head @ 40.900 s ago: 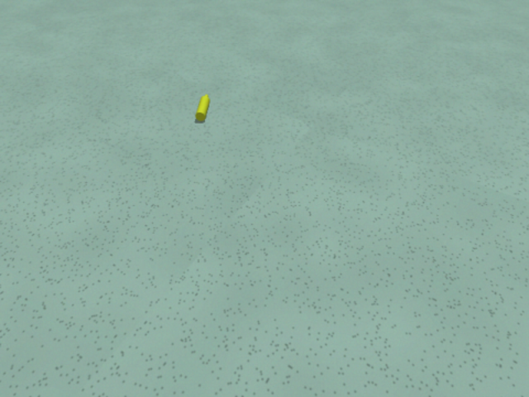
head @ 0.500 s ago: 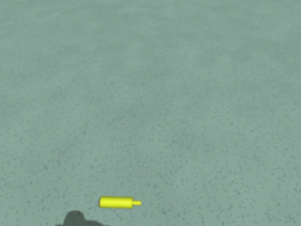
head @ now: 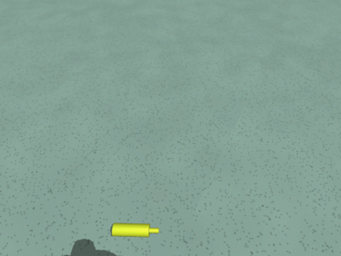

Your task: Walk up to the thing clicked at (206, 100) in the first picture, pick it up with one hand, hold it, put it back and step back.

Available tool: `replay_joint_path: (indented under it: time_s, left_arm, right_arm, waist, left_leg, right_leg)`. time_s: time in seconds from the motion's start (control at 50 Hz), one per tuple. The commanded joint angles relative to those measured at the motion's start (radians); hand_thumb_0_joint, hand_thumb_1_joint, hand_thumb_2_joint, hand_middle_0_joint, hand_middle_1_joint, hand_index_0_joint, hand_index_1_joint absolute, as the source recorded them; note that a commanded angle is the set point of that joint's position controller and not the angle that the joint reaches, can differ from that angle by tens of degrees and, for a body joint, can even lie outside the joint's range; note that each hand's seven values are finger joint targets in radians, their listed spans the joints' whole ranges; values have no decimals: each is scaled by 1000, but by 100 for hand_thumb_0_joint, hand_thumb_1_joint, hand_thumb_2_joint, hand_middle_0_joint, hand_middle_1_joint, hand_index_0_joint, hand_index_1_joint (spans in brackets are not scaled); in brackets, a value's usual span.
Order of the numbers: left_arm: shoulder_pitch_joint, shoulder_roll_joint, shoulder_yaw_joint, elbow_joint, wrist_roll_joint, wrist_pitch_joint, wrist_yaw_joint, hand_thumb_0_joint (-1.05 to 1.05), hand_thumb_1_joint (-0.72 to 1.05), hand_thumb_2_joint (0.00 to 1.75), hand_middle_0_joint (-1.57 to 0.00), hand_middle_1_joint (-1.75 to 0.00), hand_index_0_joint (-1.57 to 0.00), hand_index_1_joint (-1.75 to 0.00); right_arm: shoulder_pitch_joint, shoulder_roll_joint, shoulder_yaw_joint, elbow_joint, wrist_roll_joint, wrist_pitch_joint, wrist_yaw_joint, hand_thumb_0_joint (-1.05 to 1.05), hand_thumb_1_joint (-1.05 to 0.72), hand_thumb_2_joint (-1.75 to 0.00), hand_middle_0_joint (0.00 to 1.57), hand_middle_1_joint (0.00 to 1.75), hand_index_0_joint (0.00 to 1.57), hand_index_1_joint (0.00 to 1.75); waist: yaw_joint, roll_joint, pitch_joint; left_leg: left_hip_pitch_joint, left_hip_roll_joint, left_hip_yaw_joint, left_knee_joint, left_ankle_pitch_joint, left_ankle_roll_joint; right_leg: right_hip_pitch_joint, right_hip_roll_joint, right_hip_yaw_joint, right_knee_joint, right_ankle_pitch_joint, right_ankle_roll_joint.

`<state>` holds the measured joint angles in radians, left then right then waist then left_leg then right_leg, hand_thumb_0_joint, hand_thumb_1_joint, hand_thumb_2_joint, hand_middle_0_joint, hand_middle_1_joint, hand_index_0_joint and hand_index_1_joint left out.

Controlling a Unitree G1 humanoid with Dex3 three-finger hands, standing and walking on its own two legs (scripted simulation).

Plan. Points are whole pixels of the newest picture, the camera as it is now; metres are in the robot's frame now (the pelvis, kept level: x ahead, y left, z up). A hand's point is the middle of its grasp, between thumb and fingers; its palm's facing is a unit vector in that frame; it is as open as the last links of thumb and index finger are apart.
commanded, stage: stand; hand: left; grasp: from above
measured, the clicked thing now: (136, 230) +0.39 +0.20 -0.75
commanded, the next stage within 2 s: step back in 0.16 s
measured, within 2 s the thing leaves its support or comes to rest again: neither
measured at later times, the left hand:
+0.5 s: hand out of the picture +0.05 +0.26 -0.16, palm faces -0.05 -0.90 -0.43, open 7.4 cm
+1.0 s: hand out of the picture -0.06 +0.29 -0.18, palm faces -0.07 -0.92 -0.38, open 7.4 cm
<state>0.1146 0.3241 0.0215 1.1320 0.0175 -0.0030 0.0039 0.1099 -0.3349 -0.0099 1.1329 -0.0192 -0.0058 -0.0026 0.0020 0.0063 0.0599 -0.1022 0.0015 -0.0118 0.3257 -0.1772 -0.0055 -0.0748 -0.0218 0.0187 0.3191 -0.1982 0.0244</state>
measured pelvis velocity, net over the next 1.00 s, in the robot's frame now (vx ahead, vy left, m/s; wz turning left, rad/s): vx -0.17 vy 0.02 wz -0.05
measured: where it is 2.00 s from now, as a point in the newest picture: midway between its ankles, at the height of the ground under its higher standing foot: outside the picture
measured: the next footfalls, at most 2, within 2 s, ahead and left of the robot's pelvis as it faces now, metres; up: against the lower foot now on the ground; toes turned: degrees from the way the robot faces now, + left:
left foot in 0.68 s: -0.09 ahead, +0.12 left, +0.00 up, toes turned -1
right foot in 1.06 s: -0.16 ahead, -0.11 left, +0.00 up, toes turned +0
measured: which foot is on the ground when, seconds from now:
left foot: down 0.00-0.40, up 0.42-0.66, down 0.68-1.00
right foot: down 0.00-0.70, up 0.72-1.00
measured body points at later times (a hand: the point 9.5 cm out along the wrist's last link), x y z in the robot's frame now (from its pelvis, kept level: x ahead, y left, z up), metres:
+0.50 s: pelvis -0.06 -0.01 -0.02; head +0.01 -0.03 +0.42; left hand +0.05 +0.31 -0.14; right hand +0.06 -0.34 -0.15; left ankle -0.05 +0.12 -0.70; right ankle -0.01 -0.13 -0.75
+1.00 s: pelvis -0.17 +0.02 -0.02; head -0.09 +0.03 +0.42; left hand -0.06 +0.33 -0.15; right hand -0.08 -0.30 -0.13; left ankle -0.13 +0.12 -0.75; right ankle -0.19 -0.12 -0.72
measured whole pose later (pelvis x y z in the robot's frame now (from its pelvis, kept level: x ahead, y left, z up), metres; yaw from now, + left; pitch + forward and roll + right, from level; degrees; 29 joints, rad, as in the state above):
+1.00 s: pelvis -0.17 +0.02 -0.02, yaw -3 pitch -2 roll -1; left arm 0.15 0.39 0.08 0.85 0.02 0.06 0.01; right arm 0.14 -0.37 -0.04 0.86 -0.03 0.03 -0.02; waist 0.00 -0.02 0.20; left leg -0.31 0.01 0.03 0.62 -0.29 0.03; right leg -0.33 0.06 0.10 0.88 -0.49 0.02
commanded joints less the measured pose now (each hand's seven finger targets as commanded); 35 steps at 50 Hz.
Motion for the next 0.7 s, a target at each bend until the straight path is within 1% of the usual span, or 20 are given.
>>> replay_joint_path:
  time_s: [0.0, 0.12, 0.14, 0.16, 0.22, 0.26, 0.32, 0.34, 0.36, 0.38, 0.4, 0.42, 0.46, 0.48, 0.54, 0.58, 0.62, 0.64, 0.66, 0.68]
  left_arm:
    - [-37, 207, 37, -59, -5, -25, 14, 0, 90, 90, -20, -30, -20, -30]
    - [-36, 209, 36, -64, -7, -25, 11, 0, 90, 90, -20, -30, -20, -30]
    - [-45, 293, 66, -87, -30, -14, 15, 0, 90, 90, -20, -30, -20, -30]
    - [-37, 282, 67, -104, -32, -9, 20, 0, 90, 90, -20, -30, -20, -30]
    - [-31, 253, 62, -153, -30, 2, 22, 0, 90, 90, -20, -30, -20, -30]
    - [-27, 241, 59, -176, -26, 11, 20, 0, 90, 90, -20, -30, -20, -30]
    - [11, 252, 64, -196, -15, 21, 18, 0, 90, 90, -20, -30, -20, -30]
    - [20, 264, 69, -205, -12, 23, 17, 0, 90, 90, -20, -30, -20, -30]
    - [38, 280, 75, -212, -9, 21, 16, 0, 90, 90, -20, -30, -20, -30]
    - [34, 335, 91, -223, -4, 19, 14, 0, 90, 90, -20, -30, -20, -30]
    - [-6, 389, 103, -252, 7, 15, 17, 0, 90, 90, -20, -30, -20, -30]
    - [-27, 401, 109, -280, 24, 7, 19, 0, 90, 90, -20, -30, -20, -30]
    - [-124, 338, 101, -318, 22, 10, 29, 0, 90, 90, -20, -30, -20, -30]
    - [-133, 325, 98, -331, 27, 10, 32, 0, 90, 90, -20, -30, -20, -30]
    - [-89, 306, 98, -345, 29, 19, 38, 0, 90, 90, -20, -30, -20, -30]
    - [-47, 313, 101, -353, 23, 27, 38, 0, 90, 90, -20, -30, -20, -30]
    - [-64, 323, 101, -360, 3, 41, 29, 0, 90, 90, -20, -30, -20, -30]
    - [-37, 296, 94, -364, -3, 49, 25, 0, 90, 90, -20, -30, -20, -30]
    - [3, 235, 82, -374, -11, 52, 22, 0, 90, 90, -20, -30, -20, -30]
    - [-72, 256, 87, -383, -4, 50, 36, 0, 90, 90, -20, -30, -20, -30]
  right_arm:
    - [-35, -200, -35, -55, 5, -24, -13, 0, -90, -90, 20, 30, 20, 30]
    - [-36, -205, -33, -55, 5, -27, -13, 0, -90, -90, 20, 30, 20, 30]
    - [-73, -269, -59, -83, 18, -8, -7, 0, -90, -90, 20, 30, 20, 30]
    - [-53, -263, -62, -96, 25, 0, -6, 0, -90, -90, 20, 30, 20, 30]
    - [-30, -276, -80, -134, 32, 14, -3, 0, -90, -90, 20, 30, 20, 30]
    - [-37, -280, -90, -162, 31, 24, -2, 0, -90, -90, 20, 30, 20, 30]
    - [-68, -284, -100, -216, 30, 41, -3, 0, -90, -90, 20, 30, 20, 30]
    - [-72, -281, -101, -229, 29, 45, -3, 0, -90, -90, 20, 30, 20, 30]
    - [-79, -267, -101, -245, 29, 50, 0, 0, -90, -90, 20, 30, 20, 30]
    - [-87, -236, -95, -257, 28, 55, 2, 0, -90, -90, 20, 30, 20, 30]
    - [-71, -214, -92, -269, 23, 62, 3, 0, -90, -90, 20, 30, 20, 30]
    - [-25, -215, -95, -268, 13, 70, 1, 0, -90, -90, 20, 30, 20, 30]
    - [46, -241, -103, -250, 34, 67, 6, 0, -90, -90, 20, 30, 20, 30]
    - [65, -240, -102, -251, 40, 61, 5, 0, -90, -90, 20, 30, 20, 30]
    - [91, -242, -94, -245, 23, 56, -2, 0, -90, -90, 20, 30, 20, 30]
    - [83, -235, -90, -260, 7, 49, -3, 0, -90, -90, 20, 30, 20, 30]
    - [139, -228, -99, -234, -13, 36, -6, 0, -90, -90, 20, 30, 20, 30]
    - [136, -246, -106, -240, -29, 27, -8, 0, -90, -90, 20, 30, 20, 30]
    - [101, -332, -126, -262, -48, 21, -8, 0, -90, -90, 20, 30, 20, 30]
    - [67, -438, -142, -275, -26, 20, 2, 0, -90, -90, 20, 30, 20, 30]
  waist:
    - [-5, -4, -68]
    - [-1, -3, -80]
    - [-8, -19, 12]
    - [-13, -11, -16]
    - [-23, 39, -134]
    - [-23, 68, -150]
    - [-7, 85, -145]
    - [-1, 55, -142]
    - [12, 3, -137]
    - [26, -118, -106]
    - [29, -265, -92]
    - [19, -236, -91]
    - [-27, -150, -87]
    - [-25, -154, -107]
    - [8, -172, -122]
    - [19, -192, -128]
    - [-21, -182, -130]
    - [-19, -124, -108]
    - [2, 115, -106]
    - [-43, 257, -79]
  left_leg:
    - [12, 120, -85, -46, 140, 28]
    - [22, 122, -85, -42, 173, 25]
    - [-37, 112, -94, 55, 334, 43]
    - [-30, 118, -82, 79, 382, 53]
    - [-14, 155, -97, 113, 476, 111]
    - [-45, 174, -117, 124, 436, 141]
    - [-141, 171, -133, 193, 283, 169]
    - [-173, 144, -119, 237, 211, 164]
    - [-191, 85, -92, 328, 110, 135]
    - [-220, -26, -29, 479, -51, 71]
    - [-263, -126, -17, 701, -370, 42]
    - [-282, -110, -121, 838, -454, 39]
    - [-267, -92, -141, 922, -362, 30]
    - [-274, -89, -124, 877, -339, 20]
    - [-301, -60, -77, 651, -360, -3]
    - [-264, -23, -53, 396, -335, 9]
    - [-148, -43, 25, 135, -130, 21]
    - [-71, 2, -40, 56, 1, 29]
    - [2, 215, -334, -5, 139, 86]
    - [-106, 361, -463, -5, 292, 218]
  right_leg:
    - [-9, -103, 66, -41, 150, -37]
    - [-7, -104, 66, -35, 169, -39]
    - [-103, -86, 73, 52, 341, -46]
    - [-102, -79, 57, 82, 355, -52]
    - [-83, -43, 22, 217, 300, -66]
    - [-102, -24, 15, 281, 240, -70]
    - [-114, -30, 35, 352, 160, -102]
    - [-122, -53, 71, 332, 149, -124]
    - [-150, -107, 136, 254, 182, -162]
    - [-199, -223, 270, 108, 239, -232]
    - [-237, -362, 433, 2, 288, -325]
    - [-261, -391, 464, 13, 295, -357]
    - [-262, -296, 293, 63, 302, -313]
    - [-221, -255, 243, 96, 300, -285]
    - [-86, -228, 207, 157, 308, -255]
    - [-36, -233, 218, 196, 342, -231]
    - [-80, -195, 177, 273, 335, -189]
    - [-191, -155, 159, 325, 220, -140]
    - [-364, -2, 78, 480, -87, -78]
    - [-412, 134, 88, 640, -449, -42]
